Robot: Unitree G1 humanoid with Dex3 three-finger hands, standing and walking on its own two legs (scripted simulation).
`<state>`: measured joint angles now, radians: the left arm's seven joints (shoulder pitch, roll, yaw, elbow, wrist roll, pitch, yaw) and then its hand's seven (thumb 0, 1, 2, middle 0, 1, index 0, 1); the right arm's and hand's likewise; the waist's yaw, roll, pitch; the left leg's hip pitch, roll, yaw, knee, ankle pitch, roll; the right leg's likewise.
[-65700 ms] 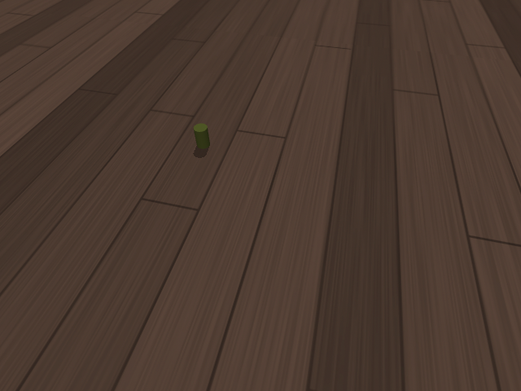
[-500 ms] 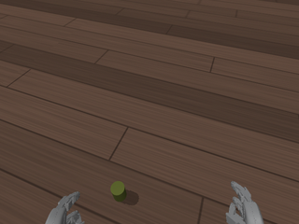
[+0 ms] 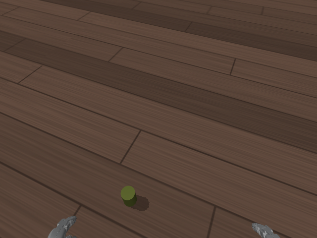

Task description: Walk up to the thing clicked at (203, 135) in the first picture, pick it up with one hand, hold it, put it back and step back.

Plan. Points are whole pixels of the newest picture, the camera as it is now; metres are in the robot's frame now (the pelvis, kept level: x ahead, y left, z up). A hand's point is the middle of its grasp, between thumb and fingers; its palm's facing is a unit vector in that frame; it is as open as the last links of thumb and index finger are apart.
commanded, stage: stand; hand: left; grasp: from above
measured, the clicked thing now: (129, 196) +0.44 +0.19 -0.68
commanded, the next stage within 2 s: none
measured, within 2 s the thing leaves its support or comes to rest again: neither
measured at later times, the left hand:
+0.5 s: hand out of the picture +0.04 +0.24 -0.13, palm faces +0.05 -0.95 -0.32, open 7.3 cm
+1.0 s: hand out of the picture +0.04 +0.24 -0.13, palm faces +0.02 -0.95 -0.32, open 7.3 cm
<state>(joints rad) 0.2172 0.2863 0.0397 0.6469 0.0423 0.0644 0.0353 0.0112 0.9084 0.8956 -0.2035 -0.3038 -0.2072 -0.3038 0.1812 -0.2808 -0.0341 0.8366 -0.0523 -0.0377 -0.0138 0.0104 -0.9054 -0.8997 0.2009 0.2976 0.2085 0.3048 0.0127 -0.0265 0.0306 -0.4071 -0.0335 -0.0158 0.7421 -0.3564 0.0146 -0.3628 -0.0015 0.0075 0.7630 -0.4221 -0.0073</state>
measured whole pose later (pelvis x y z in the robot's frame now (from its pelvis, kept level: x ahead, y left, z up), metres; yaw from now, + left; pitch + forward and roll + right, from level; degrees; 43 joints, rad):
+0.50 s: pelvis -0.01 +0.01 +0.03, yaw +0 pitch -5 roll +0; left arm 0.18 0.27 0.04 1.08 0.03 0.01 0.03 0.01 0.91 0.90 -0.20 -0.30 -0.21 -0.30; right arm 0.16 -0.27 -0.04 1.08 -0.03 -0.01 -0.02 0.01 -0.91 -0.90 0.20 0.30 0.21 0.30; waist 0.02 0.00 0.07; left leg -0.13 -0.04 -0.02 0.38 -0.17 0.03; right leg -0.08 -0.01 0.01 0.39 -0.23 0.01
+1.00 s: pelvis -0.01 +0.00 +0.03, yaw +0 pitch -4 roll +0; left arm 0.15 0.29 0.03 1.16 0.02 -0.01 0.02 0.01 0.91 0.90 -0.20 -0.30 -0.21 -0.30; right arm 0.14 -0.31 -0.03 1.14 -0.02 0.00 -0.01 0.01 -0.91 -0.90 0.20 0.30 0.21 0.30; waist 0.00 0.00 0.07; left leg -0.13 -0.02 -0.03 0.35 -0.15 0.01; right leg -0.07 0.00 0.00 0.34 -0.20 0.00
